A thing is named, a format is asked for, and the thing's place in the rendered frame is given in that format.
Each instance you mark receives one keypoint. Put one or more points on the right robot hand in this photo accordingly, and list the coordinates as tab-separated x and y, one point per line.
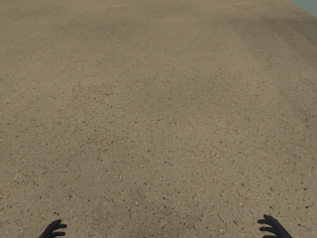
276	228

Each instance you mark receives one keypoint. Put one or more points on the left robot hand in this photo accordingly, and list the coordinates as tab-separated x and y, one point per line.
48	233

